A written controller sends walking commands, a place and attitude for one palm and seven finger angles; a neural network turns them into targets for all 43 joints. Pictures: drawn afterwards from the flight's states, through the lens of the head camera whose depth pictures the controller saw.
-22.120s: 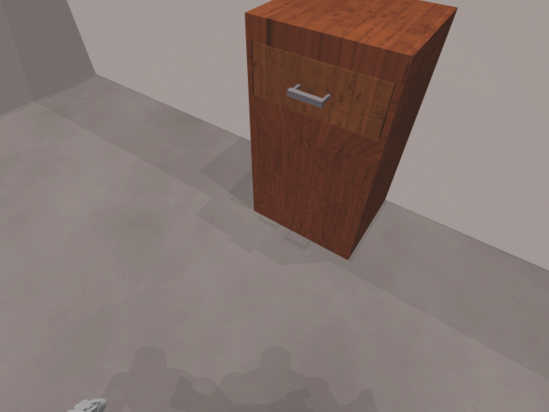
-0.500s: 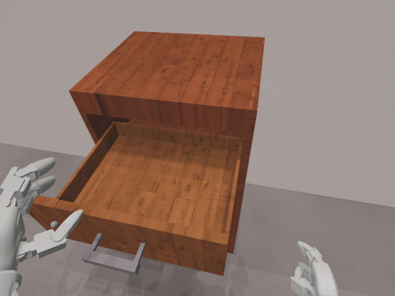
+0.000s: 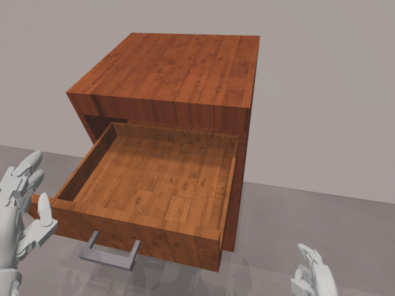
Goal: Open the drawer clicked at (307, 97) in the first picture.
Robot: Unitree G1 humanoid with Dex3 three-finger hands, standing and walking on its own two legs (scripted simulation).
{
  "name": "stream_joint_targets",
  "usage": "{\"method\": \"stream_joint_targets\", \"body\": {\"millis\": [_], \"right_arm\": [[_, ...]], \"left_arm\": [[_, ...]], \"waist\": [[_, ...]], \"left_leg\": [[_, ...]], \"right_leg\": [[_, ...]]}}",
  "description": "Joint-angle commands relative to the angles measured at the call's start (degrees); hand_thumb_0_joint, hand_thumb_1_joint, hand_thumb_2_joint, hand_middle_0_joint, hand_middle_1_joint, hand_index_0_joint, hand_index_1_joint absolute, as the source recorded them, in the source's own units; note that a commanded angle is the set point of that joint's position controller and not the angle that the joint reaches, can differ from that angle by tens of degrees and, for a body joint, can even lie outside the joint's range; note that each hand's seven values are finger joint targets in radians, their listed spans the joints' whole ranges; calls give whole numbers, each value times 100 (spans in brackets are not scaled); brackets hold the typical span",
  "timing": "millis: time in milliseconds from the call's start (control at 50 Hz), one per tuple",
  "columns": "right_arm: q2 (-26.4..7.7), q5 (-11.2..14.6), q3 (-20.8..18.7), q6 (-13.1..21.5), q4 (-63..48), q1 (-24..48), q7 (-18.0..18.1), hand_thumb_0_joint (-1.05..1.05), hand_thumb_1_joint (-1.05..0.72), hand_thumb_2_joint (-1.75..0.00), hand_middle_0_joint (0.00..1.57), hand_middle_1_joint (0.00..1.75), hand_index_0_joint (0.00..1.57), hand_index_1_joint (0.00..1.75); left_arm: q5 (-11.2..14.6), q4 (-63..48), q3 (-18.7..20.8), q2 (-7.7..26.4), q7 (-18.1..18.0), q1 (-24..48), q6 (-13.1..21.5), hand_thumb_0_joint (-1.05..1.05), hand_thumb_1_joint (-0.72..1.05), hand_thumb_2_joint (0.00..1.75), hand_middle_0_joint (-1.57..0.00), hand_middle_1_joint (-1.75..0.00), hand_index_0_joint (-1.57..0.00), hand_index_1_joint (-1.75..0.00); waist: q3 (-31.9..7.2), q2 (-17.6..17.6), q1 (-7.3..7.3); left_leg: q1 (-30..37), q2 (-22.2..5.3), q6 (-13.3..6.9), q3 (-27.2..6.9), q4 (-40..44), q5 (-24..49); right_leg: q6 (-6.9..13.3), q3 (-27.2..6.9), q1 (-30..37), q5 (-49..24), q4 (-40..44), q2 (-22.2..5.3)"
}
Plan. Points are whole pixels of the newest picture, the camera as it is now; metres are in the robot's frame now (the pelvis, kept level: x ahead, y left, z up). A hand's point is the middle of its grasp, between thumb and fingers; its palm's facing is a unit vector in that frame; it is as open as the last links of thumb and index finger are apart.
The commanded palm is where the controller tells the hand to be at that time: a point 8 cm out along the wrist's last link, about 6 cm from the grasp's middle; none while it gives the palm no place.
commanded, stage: step back with the hand held close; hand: left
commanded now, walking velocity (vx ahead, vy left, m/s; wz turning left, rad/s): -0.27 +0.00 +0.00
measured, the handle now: (111, 249) +0.22 +0.23 -0.04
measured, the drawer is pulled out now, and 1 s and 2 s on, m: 0.30 0.30 0.30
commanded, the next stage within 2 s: stop stepping back and stand still in 1.30 s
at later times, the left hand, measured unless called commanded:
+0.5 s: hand (23, 243) +0.15 +0.27 +0.16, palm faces +0.30 -0.79 -0.53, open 7.4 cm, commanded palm +0.08 +0.31 +0.18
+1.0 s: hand (2, 275) +0.10 +0.26 +0.16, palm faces +0.30 -0.83 -0.48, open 7.4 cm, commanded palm +0.04 +0.31 +0.18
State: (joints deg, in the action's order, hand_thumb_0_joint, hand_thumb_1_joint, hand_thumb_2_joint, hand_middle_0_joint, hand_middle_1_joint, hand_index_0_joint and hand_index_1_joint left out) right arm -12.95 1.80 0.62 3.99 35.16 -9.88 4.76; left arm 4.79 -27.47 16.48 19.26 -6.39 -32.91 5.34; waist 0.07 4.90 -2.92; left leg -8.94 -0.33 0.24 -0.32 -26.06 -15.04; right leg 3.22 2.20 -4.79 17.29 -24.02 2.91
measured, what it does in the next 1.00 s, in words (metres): walks backwards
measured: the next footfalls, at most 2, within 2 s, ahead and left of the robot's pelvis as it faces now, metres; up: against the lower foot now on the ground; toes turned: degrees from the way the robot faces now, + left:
right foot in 1.04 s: -0.21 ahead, -0.11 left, +0.00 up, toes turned +1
left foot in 1.34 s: -0.12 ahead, +0.13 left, +0.00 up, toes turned -1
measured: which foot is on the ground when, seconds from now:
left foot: down 0.00-1.00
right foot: down 0.00-0.80, up 0.82-1.00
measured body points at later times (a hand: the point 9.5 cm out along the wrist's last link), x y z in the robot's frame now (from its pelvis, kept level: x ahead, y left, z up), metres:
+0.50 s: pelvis -0.05 +0.03 -0.01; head -0.01 +0.03 +0.44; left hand +0.13 +0.31 +0.18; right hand +0.13 -0.21 -0.09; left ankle -0.01 +0.12 -0.74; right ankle -0.04 -0.08 -0.74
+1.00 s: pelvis -0.10 +0.03 -0.01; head -0.06 +0.05 +0.44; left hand +0.08 +0.31 +0.19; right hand +0.08 -0.20 -0.09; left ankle -0.01 +0.13 -0.74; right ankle -0.17 -0.10 -0.73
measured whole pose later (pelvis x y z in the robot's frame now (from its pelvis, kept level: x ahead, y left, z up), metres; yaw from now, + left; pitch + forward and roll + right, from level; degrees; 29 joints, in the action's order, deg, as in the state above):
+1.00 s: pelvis -0.10 +0.03 -0.01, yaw -3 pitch +4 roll -1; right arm -9.9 -0.3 0.6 6.1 32.9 -8.8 2.5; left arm 3.7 -37.5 23.8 24.8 -8.5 -37.0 13.6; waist 0.9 -1.3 -0.4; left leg -28.0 -1.1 -2.2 2.7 -30.9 -7.3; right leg -0.4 0.3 -15.8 22.7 -34.5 0.4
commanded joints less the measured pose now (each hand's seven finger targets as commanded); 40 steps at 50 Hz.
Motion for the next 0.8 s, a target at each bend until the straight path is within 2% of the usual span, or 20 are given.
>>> {"method": "stream_joint_targets", "body": {"millis": [0, 40, 60, 80, 140, 160, 240, 260, 320, 420, 460, 520, 560, 600, 640, 660, 700, 740, 760, 780], "right_arm": [[-561, -18, -235, 171, -1013, 584, -51, 0, -90, -90, 20, 30, 20, 30], [-609, -5, -288, 49, -1126, 623, -113, 0, -90, -90, 20, 30, 20, 30], [-661, -10, -313, 37, -1205, 713, -119, 0, -90, -90, 20, 30, 20, 30], [-616, 1, -322, -23, -1197, 694, -119, 0, -90, -90, 20, 30, 20, 30], [-588, 35, -398, -165, -1319, 721, -125, 0, -90, -90, 20, 30, 20, 30], [-629, 23, -404, -178, -1352, 784, -101, 0, -90, -90, 20, 30, 20, 30], [-563, 41, -416, -264, -1432, 691, -71, 0, -90, -90, 20, 30, 20, 30], [-587, 35, -422, -251, -1436, 770, -43, 0, -90, -90, 20, 30, 20, 30], [-551, 16, -402, -198, -1463, 694, -44, 0, -90, -90, 20, 30, 20, 30], [-581, -29, -375, -19, -1400, 575, -37, 0, -90, -90, 20, 30, 20, 30], [-609, -34, -377, 48, -1353, 561, -13, 0, -90, -90, 20, 30, 20, 30], [-622, -2, -351, 110, -1357, 466, -25, 0, -90, -90, 20, 30, 20, 30], [-628, -32, -369, 135, -1312, 425, -17, 0, -90, -90, 20, 30, 20, 30], [-593, -35, -367, 151, -1280, 357, -43, 0, -90, -90, 20, 30, 20, 30], [-576, -71, -361, 163, -1199, 349, -46, 0, -90, -90, 20, 30, 20, 30], [-626, -94, -391, 166, -1146, 343, -35, 0, -90, -90, 20, 30, 20, 30], [-576, -106, -338, 165, -1187, 437, -27, 0, -90, -90, 20, 30, 20, 30], [-620, -78, -307, 204, -1285, 533, -16, 0, -90, -90, 20, 30, 20, 30], [-672, -81, -326, 237, -1306, 632, 12, 0, -90, -90, 20, 30, 20, 30], [-609, -117, -299, 272, -1325, 582, 14, 0, -90, -90, 20, 30, 20, 30]], "left_arm": [[-105, -938, 1165, 1252, -78, 524, 757, 0, 90, 90, -20, -30, -20, -30], [-131, -846, 878, 932, -13, -21, 750, 0, 90, 90, -20, -30, -20, -30], [-128, -1100, 868, 957, -3, -34, 780, 0, 90, 90, -20, -30, -20, -30], [-144, -1039, 921, 971, -31, -263, 781, 0, 90, 90, -20, -30, -20, -30], [-150, -1285, 1087, 1139, -95, -467, 749, 0, 90, 90, -20, -30, -20, -30], [-156, -1473, 1171, 1284, -122, -465, 767, 0, 90, 90, -20, -30, -20, -30], [-127, -1716, 1309, 1350, -214, -715, 791, 0, 90, 90, -20, -30, -20, -30], [-133, -1849, 1407, 1495, -240, -706, 805, 0, 90, 90, -20, -30, -20, -30], [-114, -1917, 1368, 1397, -275, -828, 826, 0, 90, 90, -20, -30, -20, -30], [-119, -1883, 1280, 1269, -314, -733, 872, 0, 90, 90, -20, -30, -20, -30], [-130, -1812, 1313, 1284, -345, -668, 875, 0, 90, 90, -20, -30, -20, -30], [-129, -1852, 1168, 1146, -337, -562, 903, 0, 90, 90, -20, -30, -20, -30], [-145, -1941, 1263, 1302, -369, -440, 933, 0, 90, 90, -20, -30, -20, -30], [-128, -1916, 1088, 1171, -374, -390, 963, 0, 90, 90, -20, -30, -20, -30], [-131, -1928, 1079, 1234, -412, -278, 1002, 0, 90, 90, -20, -30, -20, -30], [-136, -1954, 1190, 1342, -436, -256, 988, 0, 90, 90, -20, -30, -20, -30], [-146, -1956, 1152, 1265, -440, -305, 1008, 0, 90, 90, -20, -30, -20, -30], [-157, -1995, 1233, 1322, -435, -347, 1079, 0, 90, 90, -20, -30, -20, -30], [-215, -1943, 1361, 1406, -455, -346, 1086, 0, 90, 90, -20, -30, -20, -30], [-264, -2036, 1346, 1301, -452, -302, 1119, 0, 90, 90, -20, -30, -20, -30]], "waist": [[-8, -845, 251], [-362, -858, 257], [-492, -560, 242], [-630, -509, 250], [-900, -790, 265], [-930, -598, 262], [-1022, -451, 284], [-1039, -207, 254], [-994, 104, 239], [-744, 237, 251], [-641, 200, 260], [-592, -148, 322], [-576, -455, 352], [-476, -807, 410], [-400, -931, 433], [-443, -861, 438], [-420, -601, 420], [-355, -8, 374], [-331, 624, 342], [-368, 874, 311]], "left_leg": [[173, -179, -299, -105, -351, 938], [150, -233, -316, -48, -347, 1262], [241, -260, -316, -29, -242, 1487], [212, -341, -342, -57, -214, 1792], [43, -440, -315, -94, -329, 2140], [83, -451, -302, -124, -301, 2205], [-271, -592, -309, -371, -232, 2394], [-246, -640, -326, -397, -152, 2384], [-636, -812, -388, -602, 102, 2121], [-1416, -1069, -486, -798, 515, 988], [-1758, -1060, -506, -831, 551, 349], [-1978, -877, -460, -764, 343, -464], [-1766, -634, -381, -654, 25, -756], [-1378, -380, -280, -523, -487, -808], [-989, -223, -199, -394, -967, -675], [-843, -236, -177, -407, -960, -553], [-960, -468, -275, -679, -388, -251], [-1597, -935, -405, -1082, 515, -707], [-2180, -1272, -549, -1389, 1084, -1184], [-2723, -1528, -677, -1657, 1399, -1451]], "right_leg": [[-242, -977, -922, -2782, 658, -1050], [-347, -823, -682, -3116, 377, -1089], [-371, -795, -704, -3158, 281, -1062], [-406, -669, -589, -3090, 139, -1015], [-381, -645, -464, -3099, -58, -1024], [-325, -696, -579, -3040, -97, -1030], [-261, -589, -478, -2556, -337, -934], [-269, -594, -565, -2403, -371, -890], [-302, -434, -513, -1630, -585, -710], [-326, -332, -508, -442, -952, -579], [-314, -394, -418, -465, -937, -590], [-256, -637, -494, -575, -725, -718], [-151, -1001, -885, -372, -241, -911], [32, -1342, -1478, 129, 290, -1214], [177, -1500, -1964, 387, 560, -1491], [225, -1479, -2043, 268, 542, -1495], [37, -1061, -1842, 39, 167, -1162], [-209, -621, -1316, 458, -429, -685], [-304, -389, -831, 448, -1086, -418], [-358, -237, -360, 357, -1685, -274]]}}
